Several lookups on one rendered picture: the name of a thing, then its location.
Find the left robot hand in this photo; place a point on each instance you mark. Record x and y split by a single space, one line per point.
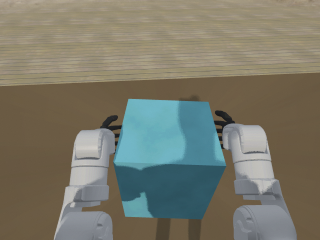
107 122

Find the robot right forearm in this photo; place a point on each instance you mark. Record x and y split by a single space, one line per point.
252 164

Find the right robot upper arm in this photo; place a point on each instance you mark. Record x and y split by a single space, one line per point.
262 222

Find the robot left forearm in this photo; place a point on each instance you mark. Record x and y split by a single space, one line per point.
89 173

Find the left robot upper arm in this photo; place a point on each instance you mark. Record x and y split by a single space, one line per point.
85 225

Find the carton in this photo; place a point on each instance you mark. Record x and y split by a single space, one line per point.
168 160

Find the right robot hand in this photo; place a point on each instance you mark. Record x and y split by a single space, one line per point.
228 120

